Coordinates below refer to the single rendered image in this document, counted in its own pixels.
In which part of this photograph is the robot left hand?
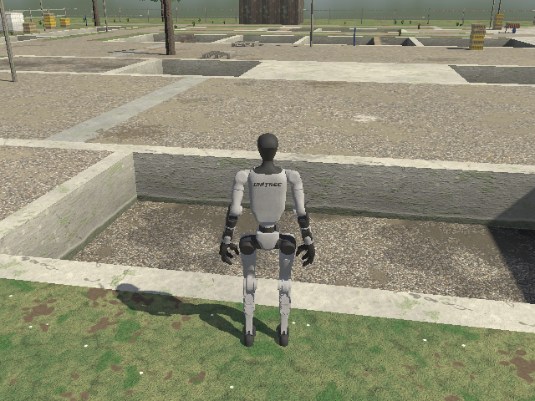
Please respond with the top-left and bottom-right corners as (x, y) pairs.
(219, 242), (239, 265)

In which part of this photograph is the robot left upper arm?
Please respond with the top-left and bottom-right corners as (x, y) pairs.
(229, 170), (250, 216)

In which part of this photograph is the robot left forearm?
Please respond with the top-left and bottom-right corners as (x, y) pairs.
(222, 204), (238, 244)

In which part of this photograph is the right robot thigh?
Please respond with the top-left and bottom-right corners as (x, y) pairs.
(278, 233), (296, 293)

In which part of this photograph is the robot right hand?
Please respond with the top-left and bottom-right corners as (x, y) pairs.
(296, 243), (315, 266)

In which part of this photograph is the robot right forearm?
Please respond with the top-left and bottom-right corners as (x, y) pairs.
(298, 204), (313, 245)

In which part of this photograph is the left robot shin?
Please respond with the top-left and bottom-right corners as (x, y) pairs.
(243, 278), (255, 335)

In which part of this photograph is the robot right upper arm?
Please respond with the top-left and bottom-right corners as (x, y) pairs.
(285, 170), (306, 217)

